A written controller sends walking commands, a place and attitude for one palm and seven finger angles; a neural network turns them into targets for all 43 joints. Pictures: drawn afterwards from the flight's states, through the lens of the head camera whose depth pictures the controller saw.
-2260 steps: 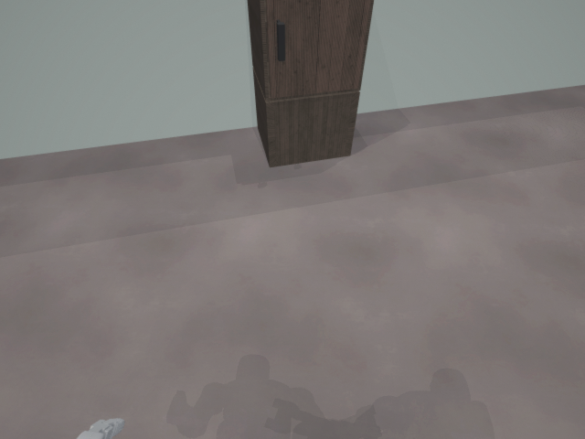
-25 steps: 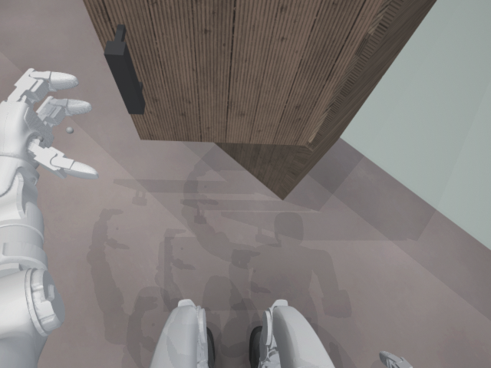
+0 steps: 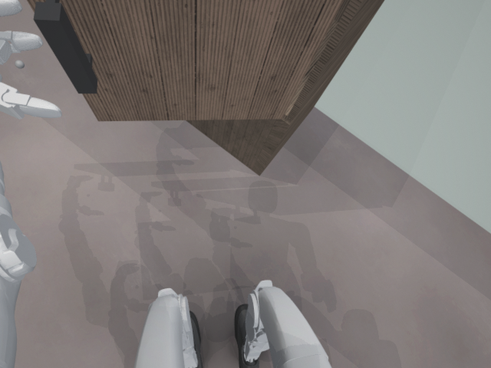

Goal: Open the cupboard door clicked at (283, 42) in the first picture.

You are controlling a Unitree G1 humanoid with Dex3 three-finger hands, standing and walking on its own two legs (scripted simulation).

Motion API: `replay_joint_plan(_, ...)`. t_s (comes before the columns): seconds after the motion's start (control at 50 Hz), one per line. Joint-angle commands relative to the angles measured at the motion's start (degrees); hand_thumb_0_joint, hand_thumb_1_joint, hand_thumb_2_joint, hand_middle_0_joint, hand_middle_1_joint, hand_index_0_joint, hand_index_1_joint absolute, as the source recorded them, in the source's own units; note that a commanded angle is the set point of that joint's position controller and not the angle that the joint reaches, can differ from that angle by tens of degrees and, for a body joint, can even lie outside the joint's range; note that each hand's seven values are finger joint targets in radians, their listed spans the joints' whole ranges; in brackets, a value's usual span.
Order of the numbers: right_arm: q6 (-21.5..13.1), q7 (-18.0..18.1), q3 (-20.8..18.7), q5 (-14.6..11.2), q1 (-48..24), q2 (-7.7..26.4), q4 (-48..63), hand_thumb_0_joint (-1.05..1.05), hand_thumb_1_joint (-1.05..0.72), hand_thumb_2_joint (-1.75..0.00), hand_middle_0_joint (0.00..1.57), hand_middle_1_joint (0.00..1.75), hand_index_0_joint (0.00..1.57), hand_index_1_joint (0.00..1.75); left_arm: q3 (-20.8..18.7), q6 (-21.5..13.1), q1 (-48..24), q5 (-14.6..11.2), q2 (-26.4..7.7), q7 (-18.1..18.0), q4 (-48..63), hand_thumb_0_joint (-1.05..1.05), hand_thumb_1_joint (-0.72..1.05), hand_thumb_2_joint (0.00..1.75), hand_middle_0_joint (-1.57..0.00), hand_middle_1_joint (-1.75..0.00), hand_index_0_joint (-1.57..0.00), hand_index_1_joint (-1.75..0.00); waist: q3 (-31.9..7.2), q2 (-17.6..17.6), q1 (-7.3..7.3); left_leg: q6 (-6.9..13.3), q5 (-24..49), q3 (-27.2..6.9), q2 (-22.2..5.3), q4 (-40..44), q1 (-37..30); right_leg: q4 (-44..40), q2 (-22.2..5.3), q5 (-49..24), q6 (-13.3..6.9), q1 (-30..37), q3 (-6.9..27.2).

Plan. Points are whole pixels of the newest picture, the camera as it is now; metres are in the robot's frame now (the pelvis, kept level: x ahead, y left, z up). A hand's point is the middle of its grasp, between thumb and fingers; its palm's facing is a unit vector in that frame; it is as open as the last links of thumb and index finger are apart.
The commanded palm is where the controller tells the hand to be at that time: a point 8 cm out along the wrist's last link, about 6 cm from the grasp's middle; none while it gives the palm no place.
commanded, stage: move the hooked fingers beside the handle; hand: left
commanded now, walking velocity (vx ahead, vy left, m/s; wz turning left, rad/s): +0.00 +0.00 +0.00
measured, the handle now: (72, 42) +0.59 +0.21 +0.05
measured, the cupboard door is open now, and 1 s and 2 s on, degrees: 43 43 42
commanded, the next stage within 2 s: slide the fingers in behind the handle in 0.74 s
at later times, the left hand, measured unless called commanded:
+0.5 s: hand (14, 73) +0.52 +0.27 +0.05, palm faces +0.00 -1.00 -0.02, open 14.0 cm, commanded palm +0.52 +0.29 +0.05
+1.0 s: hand (22, 70) +0.53 +0.26 +0.06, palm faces -0.01 -1.00 -0.01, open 14.0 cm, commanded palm +0.52 +0.28 +0.05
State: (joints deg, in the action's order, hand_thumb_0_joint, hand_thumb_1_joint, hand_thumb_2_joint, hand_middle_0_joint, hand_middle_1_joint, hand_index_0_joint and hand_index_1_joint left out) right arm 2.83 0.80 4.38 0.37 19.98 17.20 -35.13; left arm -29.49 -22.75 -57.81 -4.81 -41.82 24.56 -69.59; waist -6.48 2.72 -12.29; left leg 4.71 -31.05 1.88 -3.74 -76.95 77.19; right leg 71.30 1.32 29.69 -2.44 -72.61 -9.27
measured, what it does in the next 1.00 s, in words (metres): stands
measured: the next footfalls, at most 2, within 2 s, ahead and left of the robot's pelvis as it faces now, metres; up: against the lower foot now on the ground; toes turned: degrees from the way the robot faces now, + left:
none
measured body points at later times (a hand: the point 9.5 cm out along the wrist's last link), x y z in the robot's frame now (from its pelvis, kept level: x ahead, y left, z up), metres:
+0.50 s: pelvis +0.01 +0.00 +0.01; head +0.20 +0.05 +0.42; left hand +0.52 +0.32 +0.06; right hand +0.03 -0.28 -0.09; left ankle +0.03 +0.07 -0.61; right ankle +0.03 -0.11 -0.61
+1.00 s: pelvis +0.01 +0.00 +0.01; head +0.20 +0.05 +0.41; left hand +0.52 +0.31 +0.06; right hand +0.01 -0.26 -0.09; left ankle +0.03 +0.07 -0.61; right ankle +0.03 -0.11 -0.61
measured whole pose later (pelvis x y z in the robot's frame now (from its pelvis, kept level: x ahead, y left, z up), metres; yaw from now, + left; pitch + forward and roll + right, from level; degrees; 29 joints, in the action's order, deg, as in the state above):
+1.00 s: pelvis +0.01 +0.00 +0.01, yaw +0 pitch +31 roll -7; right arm 4.7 -0.2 4.3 0.2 20.6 15.9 -35.5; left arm -27.1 -21.9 -54.8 -6.4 -39.1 25.1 -66.8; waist -6.8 2.8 -11.0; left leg 4.8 -31.1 1.6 -3.4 -75.2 75.2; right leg 69.1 1.5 29.5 -2.0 -70.4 -9.2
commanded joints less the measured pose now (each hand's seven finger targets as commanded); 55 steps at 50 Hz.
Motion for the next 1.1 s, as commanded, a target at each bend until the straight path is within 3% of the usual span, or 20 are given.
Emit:
replay_joint_plan(0.0,0.17,0.27,-4.0,0.59,13.05,12.13,2.4,0.0,-0.9,-0.9,0.2,0.3,0.2,0.3,-2.55,-3.27,-18.18,-0.23,-18.94,-0.34,10.79,0.0,-0.5,0.3,-0.3,-1.2,-0.3,-1.2,-35.56,12.96,1.06,-2.91,30.11,-10.32,0.17,7.72,-34.7,-6.79,1.86,-15.56,0.77,9.35,5.86)
replay_joint_plan(0.1,1.21,-0.06,-4.19,0.27,13.14,12.16,3.86,0.0,-0.9,-0.9,0.2,0.3,0.2,0.3,-4.06,-1.97,-13.75,-1.17,-19.97,0.66,13.4,0.0,-0.5,0.3,-0.3,-1.2,-0.3,-1.2,-36.36,11.18,2.12,-2.58,31.71,-9.63,0.17,8.38,-33.85,-7.27,1.94,-18.75,1.05,13.24,6.11)
replay_joint_plan(0.12,1.3,0.01,-4.31,0.22,12.87,11.97,3.59,0.0,-0.9,-0.9,0.2,0.3,0.2,0.3,-3.69,-2.09,-15.77,-1.73,-19.3,0.74,14.79,0.0,-0.5,0.3,-0.3,-1.2,-0.3,-1.2,-36.2,10.86,1.39,-2.36,30.83,-9.4,0.13,8.17,-33.34,-7.58,1.94,-18.98,1.26,13.21,6.33)
replay_joint_plan(0.2,0.96,-0.26,-4.76,0.14,13.07,11.62,2.67,0.0,-0.9,-0.9,0.2,0.3,0.2,0.3,-4.37,-4.07,-17.74,-2.73,-19.05,0.7,19.63,0.0,-0.5,0.3,-0.3,-1.2,-0.3,-1.2,-37.79,12.19,1.45,-2.51,31.72,-9.72,0.12,8.65,-36.18,-8.38,2.16,-19.05,1.12,13.65,6.54)
replay_joint_plan(0.22,0.91,-0.1,-4.9,0.17,13.12,11.69,2.06,0.0,-0.9,-0.9,0.2,0.3,0.2,0.3,-5.13,-4.34,-18.22,-2.86,-19.79,0.48,19.78,0.0,-0.5,0.3,-0.3,-1.2,-0.3,-1.2,-37.23,11.75,1.21,-2.43,31.78,-9.72,0.03,8.57,-36.23,-8.56,2.18,-19.24,1.11,13.73,6.59)
replay_joint_plan(0.36,1.12,-0.02,-4.57,-0.08,12.86,11.52,1.12,0.0,-0.9,-0.9,0.2,0.3,0.2,0.3,1.38,-1.81,-15.45,-1.99,-12.58,1.59,11.11,0.0,-0.5,0.3,-0.3,-1.2,-0.3,-1.2,-28.5,11.1,-0.65,-2.4,27.62,-9.73,0.11,9.38,-34.68,-9.72,2.04,-15.14,0.97,8.7,5.82)
replay_joint_plan(0.4,1.06,0.04,-4.66,0.08,12.73,11.56,1.26,0.0,-0.9,-0.9,0.2,0.3,0.2,0.3,2.63,-2.01,-16.43,-2.16,-11.02,1.79,11.22,0.0,-0.5,0.3,-0.3,-1.2,-0.3,-1.2,-28.93,11.58,-0.92,-2.49,28.25,-9.98,0.02,9.13,-36.11,-9.53,2.03,-14.95,0.94,7.28,5.71)
replay_joint_plan(0.42,1.13,0.24,-4.63,0.11,12.54,11.87,1.51,0.0,-0.9,-0.9,0.2,0.3,0.2,0.3,0.35,-2.27,-16.23,-2.34,-13.81,1.52,11.28,0.0,-0.5,0.3,-0.3,-1.2,-0.3,-1.2,-29.37,11.16,-0.34,-2.54,28.09,-9.9,0.08,8.77,-34.95,-9.1,2.0,-15.02,0.89,7.77,5.74)
replay_joint_plan(0.54,0.89,-0.11,-4.77,0.39,11.84,11.59,2.12,0.0,-0.9,-0.9,0.2,0.3,0.2,0.3,-2.09,-5.41,-17.79,-2.5,-16.42,0.1,16.55,0.0,-0.5,0.3,-0.3,-1.2,-0.3,-1.2,-35.2,13.79,1.03,-3.1,32.86,-10.03,0.15,7.95,-38.05,-7.93,2.09,-17.45,0.7,9.75,6.09)
replay_joint_plan(0.58,0.95,-0.25,-4.69,0.27,11.76,11.44,2.11,0.0,-0.9,-0.9,0.2,0.3,0.2,0.3,-2.09,-5.56,-18.4,-2.09,-16.65,-0.52,16.67,0.0,-0.5,0.3,-0.3,-1.2,-0.3,-1.2,-34.7,14.62,1.02,-3.19,33.48,-10.34,0.03,7.98,-38.52,-7.5,2.11,-17.25,0.54,8.99,5.92)
replay_joint_plan(0.66,1.29,-0.07,-4.37,0.08,11.59,11.74,2.55,0.0,-0.9,-0.9,0.2,0.3,0.2,0.3,-1.99,-3.57,-17.5,-1.47,-16.85,-0.75,13.24,0.0,-0.5,0.3,-0.3,-1.2,-0.3,-1.2,-32.7,10.76,0.27,-2.56,29.07,-9.76,0.29,8.1,-34.26,-7.99,2.07,-16.22,1.04,10.6,6.02)
replay_joint_plan(0.72,1.3,0.14,-4.19,0.1,11.6,11.99,2.75,0.0,-0.9,-0.9,0.2,0.3,0.2,0.3,-2.68,-3.46,-17.79,-1.34,-18.51,-0.16,13.45,0.0,-0.5,0.3,-0.3,-1.2,-0.3,-1.2,-33.47,12.26,0.67,-2.84,29.43,-10.04,0.21,8.14,-34.74,-7.57,2.02,-16.02,0.91,10.06,5.87)
replay_joint_plan(0.74,1.26,0.1,-4.1,0.11,11.45,11.7,2.45,0.0,-0.9,-0.9,0.2,0.3,0.2,0.3,-0.99,-3.57,-19.71,-1.47,-16.72,0.08,14.3,0.0,-0.5,0.3,-0.3,-1.2,-0.3,-1.2,-33.34,12.4,-0.18,-2.69,29.11,-10.08,0.11,7.87,-34.9,-7.67,2.11,-15.91,1.0,9.34,5.95)
replay_joint_plan(0.82,1.19,-0.15,-4.74,0.3,12.24,11.79,1.97,0.0,-0.9,-0.9,0.2,0.3,0.2,0.3,-1.1,-4.7,-18.65,-2.44,-15.43,0.7,17.75,0.0,-0.5,0.3,-0.3,-1.2,-0.3,-1.2,-36.95,15.69,0.78,-3.91,34.47,-12.06,-0.53,8.86,-42.32,-7.97,2.09,-15.84,0.79,6.92,5.3)
replay_joint_plan(0.86,1.32,-0.28,-4.76,0.15,12.24,11.58,1.51,0.0,-0.9,-0.9,0.2,0.3,0.2,0.3,0.85,-3.86,-17.6,-2.97,-12.06,0.99,15.2,0.0,-0.5,0.3,-0.3,-1.2,-0.3,-1.2,-34.39,12.32,-0.17,-3.45,31.3,-11.86,-0.44,9.11,-40.05,-8.6,2.18,-14.99,0.96,6.91,5.2)
replay_joint_plan(0.92,1.38,-0.14,-4.82,0.12,12.58,11.48,1.11,0.0,-0.9,-0.9,0.2,0.3,0.2,0.3,2.58,-2.41,-18.04,-3.01,-9.24,0.63,13.0,0.0,-0.5,0.3,-0.3,-1.2,-0.3,-1.2,-31.88,11.72,-0.91,-3.21,29.04,-11.8,-0.35,9.62,-38.73,-8.9,2.01,-14.07,1.05,5.68,4.97)
replay_joint_plan(0.96,1.37,-0.05,-4.76,0.18,12.92,11.57,1.18,0.0,-0.9,-0.9,0.2,0.3,0.2,0.3,1.6,-1.78,-18.02,-2.57,-10.58,-0.39,11.97,0.0,-0.5,0.3,-0.3,-1.2,-0.3,-1.2,-30.71,9.78,-0.83,-2.97,27.3,-11.54,-0.15,9.69,-36.59,-9.0,2.0,-13.62,1.06,6.42,5.02)
replay_joint_plan(0.98,1.28,0.01,-4.63,0.28,13.04,11.58,1.26,0.0,-0.9,-0.9,0.2,0.3,0.2,0.3,0.73,-2.36,-18.71,-2.38,-11.86,-1.02,13.16,0.0,-0.5,0.3,-0.3,-1.2,-0.3,-1.2,-31.05,11.18,-0.25,-3.14,28.02,-11.69,-0.14,9.77,-37.01,-8.52,1.97,-13.57,0.78,6.31,5.04)
replay_joint_plan(1.02,1.22,-0.32,-4.81,0.52,12.81,11.08,1.37,0.0,-0.9,-0.9,0.2,0.3,0.2,0.3,1.89,-3.32,-19.67,-1.81,-10.13,-2.32,15.17,0.0,-0.5,0.3,-0.3,-1.2,-0.3,-1.2,-32.92,13.0,-0.14,-3.51,29.63,-11.72,-0.14,9.85,-39.29,-8.65,1.93,-13.93,0.78,5.84,5.15)
replay_joint_plan(1.08,1.14,-0.68,-4.81,0.81,12.91,10.87,1.26,0.0,-0.9,-0.9,0.2,0.3,0.2,0.3,1.29,-5.18,-20.6,-1.35,-10.54,-4.28,16.4,0.0,-0.5,0.3,-0.3,-1.2,-0.3,-1.2,-32.58,12.96,-0.23,-3.77,29.64,-12.08,-0.25,9.88,-39.8,-8.36,2.1,-13.67,0.56,5.53,5.16)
